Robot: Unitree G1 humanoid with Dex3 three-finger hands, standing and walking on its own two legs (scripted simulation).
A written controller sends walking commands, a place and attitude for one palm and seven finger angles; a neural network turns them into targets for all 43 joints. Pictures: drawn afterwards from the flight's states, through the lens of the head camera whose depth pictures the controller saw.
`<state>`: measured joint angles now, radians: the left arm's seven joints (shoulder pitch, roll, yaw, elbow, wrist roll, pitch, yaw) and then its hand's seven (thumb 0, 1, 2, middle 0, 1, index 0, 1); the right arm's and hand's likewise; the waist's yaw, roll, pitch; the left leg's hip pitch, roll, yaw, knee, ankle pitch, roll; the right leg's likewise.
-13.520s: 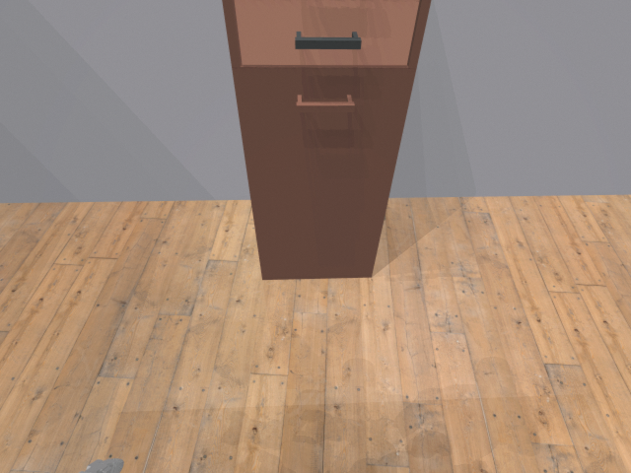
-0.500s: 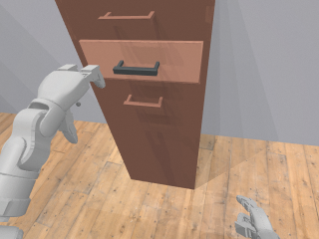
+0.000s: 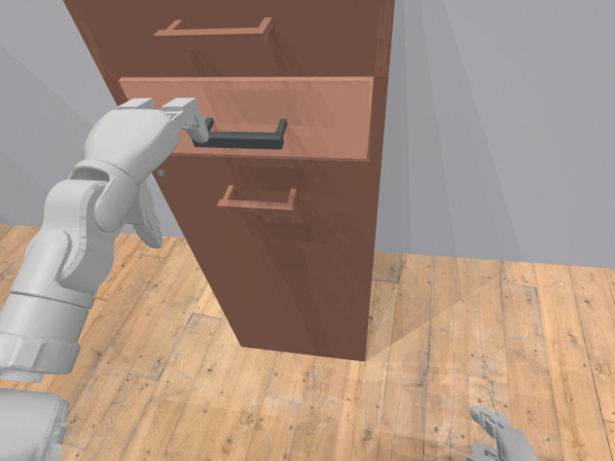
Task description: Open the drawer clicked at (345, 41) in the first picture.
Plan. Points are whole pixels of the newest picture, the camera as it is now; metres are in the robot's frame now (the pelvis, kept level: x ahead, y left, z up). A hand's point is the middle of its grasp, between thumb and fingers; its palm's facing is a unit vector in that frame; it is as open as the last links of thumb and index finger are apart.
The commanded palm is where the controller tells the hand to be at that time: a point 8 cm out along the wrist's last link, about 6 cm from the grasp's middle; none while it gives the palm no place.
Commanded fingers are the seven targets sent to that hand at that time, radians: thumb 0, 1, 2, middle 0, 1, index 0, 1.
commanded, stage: move the hooked fingers above the handle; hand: left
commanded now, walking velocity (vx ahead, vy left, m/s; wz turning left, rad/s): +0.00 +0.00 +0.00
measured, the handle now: (241, 132) +0.54 +0.16 +0.15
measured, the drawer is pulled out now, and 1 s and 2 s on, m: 0.00 0.00 0.00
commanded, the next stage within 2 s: none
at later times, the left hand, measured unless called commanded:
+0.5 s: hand (198, 143) +0.45 +0.18 +0.20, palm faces +0.05 -0.03 -1.00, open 13.8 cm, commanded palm +0.43 +0.18 +0.26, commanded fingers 0.00 -0.50 0.30 -0.30 -1.20 -0.30 -1.20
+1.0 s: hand (229, 120) +0.50 +0.16 +0.20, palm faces +0.02 -0.03 -1.00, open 13.8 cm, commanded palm +0.47 +0.17 +0.27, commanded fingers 0.00 -0.50 0.30 -0.30 -1.20 -0.30 -1.20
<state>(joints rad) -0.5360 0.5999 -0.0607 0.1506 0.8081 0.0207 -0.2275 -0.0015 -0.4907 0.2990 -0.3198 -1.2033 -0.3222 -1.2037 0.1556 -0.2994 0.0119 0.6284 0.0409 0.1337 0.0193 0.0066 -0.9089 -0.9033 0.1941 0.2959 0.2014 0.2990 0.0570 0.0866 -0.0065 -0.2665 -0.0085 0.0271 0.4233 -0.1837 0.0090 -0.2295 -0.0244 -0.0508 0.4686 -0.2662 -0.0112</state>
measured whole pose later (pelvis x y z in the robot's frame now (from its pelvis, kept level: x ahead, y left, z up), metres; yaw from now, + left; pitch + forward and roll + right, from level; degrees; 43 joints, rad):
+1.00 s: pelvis +0.03 -0.01 +0.00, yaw -1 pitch +7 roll +1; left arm -0.93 0.53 -0.15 0.64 0.90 0.04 -0.19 0.00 -0.49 0.30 -0.33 -1.21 -0.32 -1.20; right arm 0.25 -0.29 -0.01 0.66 0.05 0.18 -0.01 0.00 -0.91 -0.90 0.19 0.30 0.20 0.30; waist -0.02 0.07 -0.06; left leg -0.34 0.00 0.05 0.46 -0.23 0.00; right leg -0.32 -0.01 -0.03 0.51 -0.31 -0.02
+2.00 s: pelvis +0.02 +0.00 +0.00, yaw -1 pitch +6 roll +1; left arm -0.94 0.54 -0.20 0.59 0.89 0.07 -0.20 0.00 -0.49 0.30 -0.32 -1.20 -0.32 -1.20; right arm 0.23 -0.28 -0.01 0.65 0.06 0.18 0.00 0.00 -0.91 -0.90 0.19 0.30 0.20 0.30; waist -0.01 0.06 -0.07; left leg -0.35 0.00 0.04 0.48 -0.24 0.01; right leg -0.31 -0.02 -0.04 0.51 -0.31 -0.01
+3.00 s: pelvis +0.02 +0.00 -0.01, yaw -1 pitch +7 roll +1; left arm -0.87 0.49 -0.20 0.64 0.90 0.03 -0.15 0.00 -0.49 0.30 -0.32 -1.20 -0.32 -1.20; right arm 0.21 -0.26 0.00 0.64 0.05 0.18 -0.02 0.00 -0.91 -0.90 0.20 0.30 0.20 0.30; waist -0.01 0.06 -0.07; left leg -0.37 0.00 0.04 0.50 -0.25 0.01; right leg -0.34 -0.02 -0.03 0.54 -0.32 -0.02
